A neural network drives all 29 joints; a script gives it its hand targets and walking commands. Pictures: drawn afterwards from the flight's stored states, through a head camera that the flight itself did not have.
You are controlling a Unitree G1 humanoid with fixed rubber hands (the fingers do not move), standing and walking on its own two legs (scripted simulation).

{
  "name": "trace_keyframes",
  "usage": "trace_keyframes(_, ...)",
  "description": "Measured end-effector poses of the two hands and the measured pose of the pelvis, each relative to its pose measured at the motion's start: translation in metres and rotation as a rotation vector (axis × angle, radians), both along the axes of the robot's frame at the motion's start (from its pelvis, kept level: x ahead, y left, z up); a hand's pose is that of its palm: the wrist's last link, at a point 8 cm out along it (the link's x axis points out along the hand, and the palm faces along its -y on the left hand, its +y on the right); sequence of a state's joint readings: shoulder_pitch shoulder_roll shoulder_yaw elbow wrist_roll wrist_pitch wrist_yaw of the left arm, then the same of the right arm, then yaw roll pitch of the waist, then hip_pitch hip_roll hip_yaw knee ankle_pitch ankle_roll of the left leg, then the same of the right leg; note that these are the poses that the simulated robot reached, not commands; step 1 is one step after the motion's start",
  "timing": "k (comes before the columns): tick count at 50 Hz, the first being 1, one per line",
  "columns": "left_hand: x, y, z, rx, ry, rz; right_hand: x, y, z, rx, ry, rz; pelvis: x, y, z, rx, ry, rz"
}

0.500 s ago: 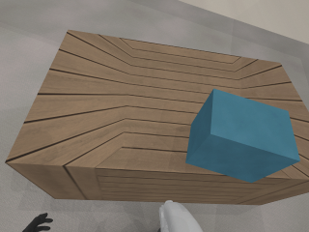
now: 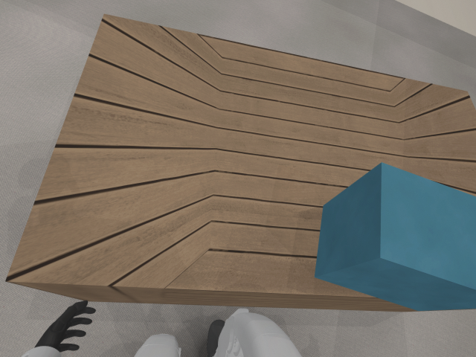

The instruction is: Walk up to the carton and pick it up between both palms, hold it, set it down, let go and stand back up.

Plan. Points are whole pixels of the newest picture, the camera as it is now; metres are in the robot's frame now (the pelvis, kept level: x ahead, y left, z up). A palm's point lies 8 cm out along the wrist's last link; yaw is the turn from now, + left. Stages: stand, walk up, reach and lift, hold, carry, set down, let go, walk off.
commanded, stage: walk up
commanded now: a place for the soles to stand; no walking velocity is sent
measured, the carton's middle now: (401, 244) +0.31 -0.36 -0.06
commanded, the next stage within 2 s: none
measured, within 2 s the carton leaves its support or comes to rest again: neither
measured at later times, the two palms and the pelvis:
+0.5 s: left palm (93, 345) +0.12 +0.21 -0.12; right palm out of the picture -0.01 -0.44 -0.09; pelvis -0.02 -0.09 -0.03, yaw +0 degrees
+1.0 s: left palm out of the picture +0.00 +0.04 -0.11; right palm out of the picture -0.11 -0.64 -0.08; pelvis -0.14 -0.27 -0.03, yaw +2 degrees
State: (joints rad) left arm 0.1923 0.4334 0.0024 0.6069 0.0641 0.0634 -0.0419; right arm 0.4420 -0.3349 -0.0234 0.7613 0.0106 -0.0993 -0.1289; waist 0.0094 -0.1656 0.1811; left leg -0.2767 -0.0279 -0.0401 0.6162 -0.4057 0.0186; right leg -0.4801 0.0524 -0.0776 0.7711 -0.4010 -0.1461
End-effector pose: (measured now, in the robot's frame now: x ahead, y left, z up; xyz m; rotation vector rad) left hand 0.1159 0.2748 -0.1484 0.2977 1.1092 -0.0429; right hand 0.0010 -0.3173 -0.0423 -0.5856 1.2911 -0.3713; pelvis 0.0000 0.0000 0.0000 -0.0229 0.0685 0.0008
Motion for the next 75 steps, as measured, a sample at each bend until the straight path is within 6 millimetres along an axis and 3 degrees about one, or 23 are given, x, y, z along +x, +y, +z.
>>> trace_keyframes(5,0.019,0.008,0.011,0.006,-0.072,0.014,-0.005,-0.016,0.019,-0.075,0.009,0.011,0.010,0.003,0.002,-0.017,-0.008,0.011)
trace_keyframes(10,0.020,0.003,0.016,0.010,-0.079,0.015,-0.001,-0.025,0.019,-0.073,-0.022,0.033,0.007,-0.004,0.002,-0.006,-0.010,0.011)
trace_keyframes(19,0.014,-0.030,0.027,0.087,-0.099,0.004,-0.004,-0.064,-0.020,0.000,-0.066,0.042,-0.003,-0.046,-0.012,0.063,-0.050,0.009)
trace_keyframes(26,0.003,-0.076,0.029,0.141,-0.166,0.000,-0.011,-0.127,-0.054,0.017,-0.123,0.071,-0.021,-0.099,-0.036,0.088,-0.129,0.012)
trace_keyframes(32,-0.029,-0.110,0.043,0.125,-0.230,0.075,-0.005,-0.165,-0.049,0.022,-0.179,0.107,-0.041,-0.139,-0.030,0.084,-0.194,0.065)
trace_keyframes(35,-0.043,-0.125,0.047,0.116,-0.236,0.090,-0.017,-0.183,-0.041,0.008,-0.171,0.116,-0.053,-0.154,-0.024,0.078,-0.202,0.078)
trace_keyframes(38,-0.054,-0.141,0.041,0.109,-0.216,0.068,-0.047,-0.208,-0.033,-0.025,-0.117,0.104,-0.068,-0.169,-0.024,0.071,-0.178,0.075)
trace_keyframes(42,-0.069,-0.168,0.033,0.121,-0.184,0.025,-0.110,-0.244,-0.038,-0.056,-0.007,0.056,-0.095,-0.191,-0.032,0.097,-0.196,0.065)
trace_keyframes(44,-0.080,-0.184,0.036,0.128,-0.163,0.015,-0.124,-0.258,-0.039,-0.046,-0.007,0.045,-0.106,-0.207,-0.029,0.099,-0.196,0.051)
trace_keyframes(48,-0.100,-0.215,0.040,0.145,-0.154,0.002,-0.120,-0.295,-0.037,-0.041,-0.093,0.065,-0.129,-0.248,-0.027,0.063,-0.179,0.031)
trace_keyframes(52,-0.130,-0.255,0.029,0.147,-0.158,0.052,-0.104,-0.345,-0.045,-0.030,-0.158,0.157,-0.149,-0.302,-0.040,0.061,-0.185,0.043)
trace_keyframes(55,-0.170,-0.291,0.011,0.169,-0.142,0.106,-0.090,-0.391,-0.070,-0.013,-0.191,0.209,-0.161,-0.342,-0.062,0.068,-0.212,0.048)
trace_keyframes(57,-0.209,-0.308,0.007,0.188,-0.124,0.191,-0.079,-0.407,-0.088,0.014,-0.184,0.228,-0.163,-0.358,-0.068,0.046,-0.246,0.088)
trace_keyframes(61,-0.292,-0.317,0.021,0.269,0.021,0.314,-0.035,-0.396,-0.096,0.119,-0.288,0.256,-0.153,-0.372,-0.056,0.066,-0.257,0.072)
trace_keyframes(64,-0.323,-0.316,0.044,0.317,0.147,0.322,-0.005,-0.384,-0.086,0.185,-0.355,0.274,-0.148,-0.374,-0.040,0.074,-0.232,0.033)
trace_keyframes(69,-0.314,-0.305,0.071,0.371,0.208,0.275,0.005,-0.373,-0.092,0.238,-0.264,0.267,-0.140,-0.366,-0.027,0.065,-0.169,0.008)
trace_keyframes(75,-0.288,-0.281,0.059,0.370,0.291,0.249,0.023,-0.351,-0.102,0.236,-0.152,0.255,-0.112,-0.342,-0.034,0.030,-0.076,0.004)
